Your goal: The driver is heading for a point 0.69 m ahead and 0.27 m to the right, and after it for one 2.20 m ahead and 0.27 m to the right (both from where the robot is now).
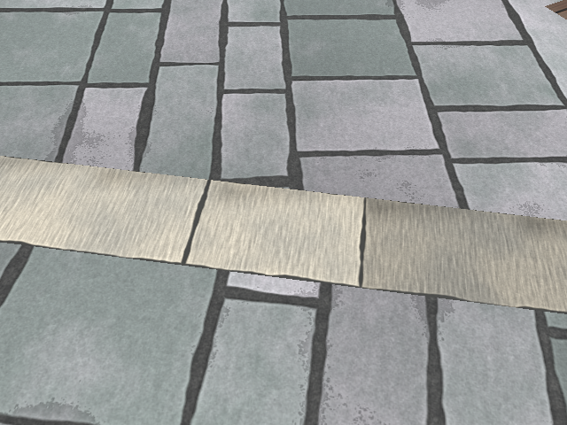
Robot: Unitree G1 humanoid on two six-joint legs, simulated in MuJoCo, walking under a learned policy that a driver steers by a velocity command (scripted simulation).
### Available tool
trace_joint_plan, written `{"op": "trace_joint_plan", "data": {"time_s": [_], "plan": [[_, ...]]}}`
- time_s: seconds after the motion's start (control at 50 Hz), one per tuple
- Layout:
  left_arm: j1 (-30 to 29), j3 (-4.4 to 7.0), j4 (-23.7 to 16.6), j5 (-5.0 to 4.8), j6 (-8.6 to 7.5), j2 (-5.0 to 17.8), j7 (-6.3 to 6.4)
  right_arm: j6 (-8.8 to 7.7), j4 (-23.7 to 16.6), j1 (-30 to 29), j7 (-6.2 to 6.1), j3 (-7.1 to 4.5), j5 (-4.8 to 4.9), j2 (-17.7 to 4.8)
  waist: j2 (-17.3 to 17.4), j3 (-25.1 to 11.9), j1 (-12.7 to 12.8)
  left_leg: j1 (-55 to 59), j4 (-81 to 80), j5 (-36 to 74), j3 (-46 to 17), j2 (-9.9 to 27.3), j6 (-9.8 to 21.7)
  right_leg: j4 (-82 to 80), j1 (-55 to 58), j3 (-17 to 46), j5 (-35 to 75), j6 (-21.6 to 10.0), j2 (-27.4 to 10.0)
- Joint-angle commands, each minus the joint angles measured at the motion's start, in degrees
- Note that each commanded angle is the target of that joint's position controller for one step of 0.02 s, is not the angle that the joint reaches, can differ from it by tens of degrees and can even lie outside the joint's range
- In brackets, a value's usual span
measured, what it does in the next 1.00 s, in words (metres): walks ahead, turning right: right foot, then left foot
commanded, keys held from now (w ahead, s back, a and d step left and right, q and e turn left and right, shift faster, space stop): w+e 0.90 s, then w+q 0.10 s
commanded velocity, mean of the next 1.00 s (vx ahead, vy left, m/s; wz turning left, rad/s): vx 0.50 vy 0.00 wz -0.54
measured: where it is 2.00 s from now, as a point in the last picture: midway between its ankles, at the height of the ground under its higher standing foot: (408, 228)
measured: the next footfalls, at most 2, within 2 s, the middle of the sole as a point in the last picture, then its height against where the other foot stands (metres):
right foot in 0.26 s outside the picture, level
left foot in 0.76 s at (303, 359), level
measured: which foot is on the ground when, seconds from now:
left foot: down 0.00-0.26, up 0.28-0.74, down 0.76-1.00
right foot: up 0.00-0.24, down 0.26-0.78, up 0.80-1.00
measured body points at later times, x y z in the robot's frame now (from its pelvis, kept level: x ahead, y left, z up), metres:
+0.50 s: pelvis +0.27 -0.08 +0.00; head +0.30 -0.11 +0.45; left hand +0.43 +0.16 -0.10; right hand +0.36 -0.40 -0.10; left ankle +0.39 +0.09 -0.67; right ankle +0.27 -0.14 -0.75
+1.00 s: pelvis +0.55 -0.13 +0.00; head +0.57 -0.14 +0.45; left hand +0.83 +0.02 -0.10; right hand +0.46 -0.40 -0.12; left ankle +0.61 -0.04 -0.75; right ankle +0.51 -0.28 -0.67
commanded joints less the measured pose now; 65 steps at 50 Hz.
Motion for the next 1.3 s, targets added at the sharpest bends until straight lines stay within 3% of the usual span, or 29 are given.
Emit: {"op": "trace_joint_plan", "data": {"time_s": [0.02,0.18,0.22,0.26,0.28,0.3,0.32,0.34,0.36,0.4,0.48,0.58,0.68,0.74,0.76,0.78,0.8,0.82,0.84,0.9,0.96,1.06,1.14,1.2,1.22,1.24,1.26,1.28,1.3], "plan": [[-0.11,-0.08,-3.93,0.24,-0.26,0.69,-0.65,-1.1,-3.44,-4.57,-0.64,-1.95,-0.02,-7.95,6.09,0.51,1.64,0.82,-10.08,14.22,-6.48,15.77,8.32,-7.34,-2.59,1.72,8.43,0.37,-2.11],[-12.09,-0.48,-9.97,0.44,-0.59,0.9,-3.3,1.5,-0.16,0.36,-1.25,-3.36,1.97,-11.98,5.24,3.32,-1.57,11.45,-5.36,23.69,1.59,18.27,5.65,-23.33,-1.92,-5.52,8.01,-3.98,0.68],[-9.25,0.57,-10.35,0.57,-0.19,2.79,-3.41,2.33,-0.37,-0.41,-1.58,-3.88,2.45,-13.75,7.31,-0.1,1.15,13.23,2.63,42.52,3.29,18.1,4.33,-23.41,4.67,-8.91,2.05,-6.36,4.44],[5.63,3.56,-6.86,0.26,0.33,7.59,-2.54,3.07,-0.91,-1.69,-1.88,-3.61,2.81,-13.48,6.46,-8.34,9.68,6.85,23.36,47.74,5.74,15.0,1.55,-27.47,25.78,-10.22,3.47,-10.1,9.42],[13.36,5.38,-5.15,-0.06,1.07,12.87,-1.22,2.61,-2.06,0.14,-1.95,-2.23,0.95,-9.96,-2.01,-13.3,11.62,-8.37,41.84,22.87,5.75,11.73,-1.31,-28.57,42.86,3.75,5.35,-13.71,1.27],[9.69,5.39,-6.64,-0.01,0.19,17.39,-1.32,1.0,-5.17,4.74,-1.22,-0.01,-0.39,-3.0,-12.91,-19.15,4.13,-31.29,59.15,-24.38,-3.6,-0.8,-4.32,-37.03,57.32,37.9,-7.88,-24.59,-11.3],[10.51,3.96,-7.88,0.14,-0.83,12.04,-1.84,-0.86,-5.67,-2.3,-0.46,-0.87,1.78,-8.74,-4.74,-21.36,9.09,-37.0,62.96,-23.31,-13.9,0.87,-3.23,-43.79,57.76,42.85,-13.01,-23.85,-13.12],[8.51,3.15,-7.31,0.53,-1.71,9.43,-1.97,-1.82,-7.31,-6.44,-0.13,-1.29,3.46,-10.3,-2.75,-12.79,8.64,-40.55,60.61,-17.31,-13.23,3.15,-1.97,-44.76,51.56,34.91,-9.41,-21.35,-11.72],[5.29,2.7,-7.47,0.4,-2.12,8.03,-1.91,-2.31,-6.92,-6.81,-0.57,-1.06,2.57,-9.55,1.93,-8.11,6.04,-38.18,55.79,-12.37,-13.04,5.69,-1.55,-44.41,43.39,28.07,-2.85,-19.39,-9.05],[0.2,1.77,-9.03,1.43,-2.27,5.31,-1.43,-1.72,-6.05,-5.21,-0.95,-1.62,0.54,-9.94,1.25,-5.33,2.08,-30.63,49.08,-7.24,-13.52,8.22,-2.4,-45.68,32.51,20.15,9.03,-17.78,-5.36],[1.61,2.16,-8.14,1.05,-2.6,6.75,-0.14,0.25,-6.79,-6.77,-1.06,-1.05,-0.3,-7.27,1.33,-3.62,1.53,-28.63,39.63,-1.28,-11.49,7.2,-5.94,-47.63,25.48,13.63,19.21,-18.01,-2.65],[5.7,2.44,-6.12,0.45,-1.72,7.71,1.15,-0.18,-9.49,-17.5,-0.28,0.18,0.36,-4.79,-1.21,-1.63,5.64,-24.53,18.78,15.15,-10.83,3.18,-7.01,-46.48,22.76,10.8,11.7,-13.71,1.16],[8.82,2.47,-4.22,-0.02,-0.88,7.12,1.55,-1.33,-10.83,-20.74,0.97,-0.6,1.21,-7.19,-2.51,-1.42,6.21,-21.94,10.72,13.07,-13.15,1.47,-4.88,-40.64,29.28,18.17,8.07,-12.41,-1.79],[6.92,2.33,-4.51,0.25,-0.31,6.24,1.61,-2.13,-8.94,-12.66,0.62,-2.0,1.2,-9.31,-4.6,-3.96,1.47,-11.0,7.29,8.4,-11.57,1.0,-1.48,-33.04,30.03,20.05,14.34,-10.3,-0.8],[6.47,1.3,-5.25,0.67,-0.39,3.55,1.32,-2.48,-8.07,-5.77,0.25,-2.84,0.35,-11.36,-2.57,-10.43,-1.95,1.73,8.26,8.23,-15.1,5.9,1.53,-22.24,26.33,17.24,13.38,-8.45,2.25],[11.57,0.2,-6.52,0.5,-0.62,-0.01,1.34,-2.27,-7.38,1.84,-0.18,-3.99,-0.76,-15.95,8.48,-19.84,-2.04,22.84,8.25,1.86,-33.13,18.67,8.4,-3.3,10.45,10.09,-1.88,-4.34,9.37],[15.44,-0.25,-7.36,-0.5,-0.99,1.13,1.4,-1.5,-5.68,4.3,0.42,-3.98,0.46,-14.87,22.0,-22.96,-0.7,29.09,2.23,-12.87,-53.66,26.23,13.4,9.39,-3.19,6.99,-22.85,-2.73,10.34],[12.08,1.07,-6.29,-0.91,-0.87,6.58,1.37,-1.15,-6.66,1.36,0.35,-2.62,1.27,-9.7,14.02,-14.61,-1.79,22.49,0.03,-21.09,-49.5,24.6,11.24,14.32,-7.78,8.01,-18.88,-2.15,6.46],[6.76,1.54,-7.11,-0.44,-0.57,7.97,1.34,-0.53,-7.12,-1.3,0.03,-2.01,1.01,-7.73,9.51,-8.33,-2.21,15.14,-0.59,-17.66,-40.43,22.04,8.94,14.88,-8.04,5.55,-14.19,-1.76,4.52],[4.14,1.66,-8.14,0.04,0.01,5.08,0.71,-0.22,-6.16,-5.66,-0.33,-0.99,0.15,-5.37,9.5,-1.2,1.05,0.76,-4.98,-3.11,-24.98,16.23,7.32,8.8,-2.75,3.79,-7.33,-1.39,0.03],[3.01,0.41,-8.57,0.48,-0.08,0.82,0.6,-1.03,-3.58,-3.32,0.33,-1.24,0.5,-6.38,8.13,-0.58,1.59,-2.35,-8.0,3.79,-20.65,15.02,10.1,1.57,-1.05,2.81,-6.14,-1.11,0.33],[-6.39,-1.15,-10.26,1.5,-2.38,-0.88,-0.7,0.27,-2.17,-2.31,0.4,-1.94,2.15,-9.89,6.26,0.28,-0.36,-2.43,-8.14,13.02,-14.6,12.28,10.22,-19.54,3.07,-1.84,6.67,-0.19,0.84],[-11.57,-0.7,-11.65,0.62,-3.42,0.96,-1.51,1.47,-0.17,2.91,0.09,-2.3,2.84,-11.77,7.52,-0.17,-1.66,0.3,-4.9,12.42,-17.09,14.12,8.95,-27.98,8.26,-2.17,8.96,-0.09,3.44],[-5.35,0.92,-9.9,0.63,-3.8,3.94,-1.3,2.42,0.5,3.01,-0.55,-2.13,2.98,-11.7,8.25,-3.04,3.4,-0.41,2.37,15.27,-17.76,13.68,5.99,-34.01,21.1,-2.76,8.0,-2.73,4.86],[1.33,2.18,-8.14,1.28,-3.8,6.33,-0.8,2.37,0.35,3.27,-0.53,-1.4,2.55,-9.6,7.22,-7.64,6.66,-3.67,11.69,16.38,-15.16,10.31,3.93,-33.98,31.91,-1.84,8.47,-4.5,3.2],[10.9,3.35,-7.33,2.51,-3.56,10.84,0.02,2.16,-1.7,3.09,-0.5,0.3,0.86,-4.99,-0.68,-17.02,10.27,-13.97,30.31,0.81,-11.74,5.86,0.92,-32.28,47.33,10.56,9.08,-8.45,-9.37],[12.23,3.52,-6.57,3.01,-2.86,13.06,-0.23,1.41,-2.82,9.58,-0.72,1.22,2.17,-1.48,-14.46,-22.24,7.22,-30.49,46.34,-23.97,-10.96,0.04,-1.42,-39.17,56.43,32.96,-5.22,-15.72,-19.68],[11.15,2.33,-6.35,2.14,-2.89,8.07,-0.56,1.44,-2.05,7.71,-0.81,-0.32,3.4,-7.47,-8.32,-16.79,8.43,-35.94,53.57,-22.47,-15.25,2.55,-1.6,-42.3,51.8,34.32,-13.76,-15.31,-18.05],[8.36,1.39,-5.98,1.43,-3.06,5.31,-0.69,1.65,-3.05,4.25,-0.72,-1.07,3.67,-9.06,-6.51,-9.9,7.76,-38.52,54.77,-17.66,-14.79,4.47,-1.3,-43.11,46.4,25.7,-12.94,-13.6,-16.1]]}}
Keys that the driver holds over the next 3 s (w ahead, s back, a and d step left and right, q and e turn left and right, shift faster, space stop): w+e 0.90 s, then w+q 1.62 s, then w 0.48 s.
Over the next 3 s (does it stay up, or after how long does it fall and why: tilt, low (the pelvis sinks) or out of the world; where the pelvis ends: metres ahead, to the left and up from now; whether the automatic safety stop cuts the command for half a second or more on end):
stays up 1.58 -0.37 -0.14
